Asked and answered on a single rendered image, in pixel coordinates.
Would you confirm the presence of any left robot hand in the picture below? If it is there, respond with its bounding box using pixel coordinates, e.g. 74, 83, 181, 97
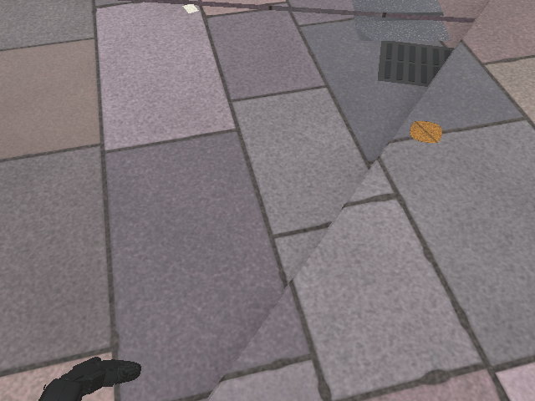
38, 357, 141, 401

